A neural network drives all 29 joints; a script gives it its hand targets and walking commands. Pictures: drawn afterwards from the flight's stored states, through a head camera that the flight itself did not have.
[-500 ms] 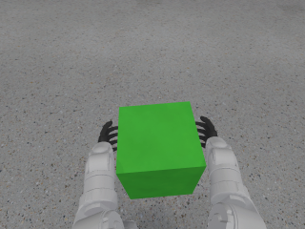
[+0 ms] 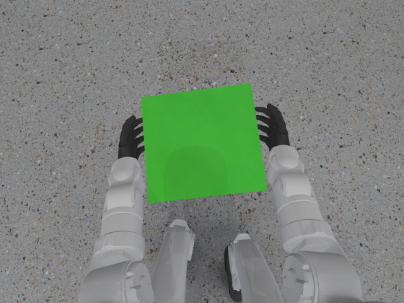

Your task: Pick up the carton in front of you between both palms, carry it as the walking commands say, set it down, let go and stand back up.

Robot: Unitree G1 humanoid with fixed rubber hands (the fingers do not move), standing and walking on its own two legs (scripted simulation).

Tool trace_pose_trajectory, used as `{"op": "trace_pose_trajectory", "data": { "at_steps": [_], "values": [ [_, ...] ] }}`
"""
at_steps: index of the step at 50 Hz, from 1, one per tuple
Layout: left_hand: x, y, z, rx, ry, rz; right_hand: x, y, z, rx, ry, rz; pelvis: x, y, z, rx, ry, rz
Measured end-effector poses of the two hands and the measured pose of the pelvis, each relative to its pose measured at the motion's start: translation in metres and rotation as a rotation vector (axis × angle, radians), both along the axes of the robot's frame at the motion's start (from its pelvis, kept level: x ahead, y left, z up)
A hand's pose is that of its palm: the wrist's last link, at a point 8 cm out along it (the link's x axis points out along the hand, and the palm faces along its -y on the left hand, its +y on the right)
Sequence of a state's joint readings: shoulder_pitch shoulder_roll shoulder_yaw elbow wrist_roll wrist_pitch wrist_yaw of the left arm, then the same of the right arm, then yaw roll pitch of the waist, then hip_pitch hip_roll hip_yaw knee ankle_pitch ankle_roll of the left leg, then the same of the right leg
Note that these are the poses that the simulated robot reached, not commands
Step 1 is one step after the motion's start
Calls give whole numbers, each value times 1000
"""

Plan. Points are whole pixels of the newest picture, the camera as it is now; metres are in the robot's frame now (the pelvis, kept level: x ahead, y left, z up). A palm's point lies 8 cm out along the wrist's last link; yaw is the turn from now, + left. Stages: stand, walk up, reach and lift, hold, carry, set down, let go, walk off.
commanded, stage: set down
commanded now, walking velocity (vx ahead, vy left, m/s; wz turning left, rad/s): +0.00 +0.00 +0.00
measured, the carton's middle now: (204, 153) +0.41 +0.05 -0.15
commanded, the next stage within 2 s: none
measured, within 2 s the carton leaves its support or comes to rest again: neither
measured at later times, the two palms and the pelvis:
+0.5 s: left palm (139, 158) +0.40 +0.23 -0.24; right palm (250, 142) +0.47 -0.07 -0.22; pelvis -0.03 +0.01 -0.13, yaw -3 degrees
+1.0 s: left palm (145, 164) +0.41 +0.24 -0.38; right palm (234, 144) +0.50 -0.04 -0.37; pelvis -0.06 +0.00 -0.23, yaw -3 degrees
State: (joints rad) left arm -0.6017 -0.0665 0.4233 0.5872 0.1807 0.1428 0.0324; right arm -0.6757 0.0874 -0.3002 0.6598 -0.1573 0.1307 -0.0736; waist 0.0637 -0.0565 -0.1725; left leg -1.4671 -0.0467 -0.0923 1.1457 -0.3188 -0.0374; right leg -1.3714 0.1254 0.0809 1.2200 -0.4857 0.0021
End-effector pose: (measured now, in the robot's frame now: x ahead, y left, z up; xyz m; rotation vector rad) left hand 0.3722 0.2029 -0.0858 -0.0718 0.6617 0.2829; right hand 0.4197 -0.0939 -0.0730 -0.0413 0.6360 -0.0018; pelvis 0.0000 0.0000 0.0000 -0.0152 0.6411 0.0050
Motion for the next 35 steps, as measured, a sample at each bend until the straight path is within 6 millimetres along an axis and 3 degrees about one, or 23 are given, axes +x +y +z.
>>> {"op": "trace_pose_trajectory", "data": {
  "at_steps": [8,22,35],
  "values": [
    [9,10,-40,-4,27,19,15,11,-40,-14,25,26,-10,1,-39,-6,69,-7],
    [26,21,-136,-2,44,39,42,24,-133,-35,37,63,-26,12,-112,-22,157,-18],
    [31,32,-209,12,74,73,62,39,-207,-39,62,114,-41,12,-169,-23,173,-28]
  ]
}}
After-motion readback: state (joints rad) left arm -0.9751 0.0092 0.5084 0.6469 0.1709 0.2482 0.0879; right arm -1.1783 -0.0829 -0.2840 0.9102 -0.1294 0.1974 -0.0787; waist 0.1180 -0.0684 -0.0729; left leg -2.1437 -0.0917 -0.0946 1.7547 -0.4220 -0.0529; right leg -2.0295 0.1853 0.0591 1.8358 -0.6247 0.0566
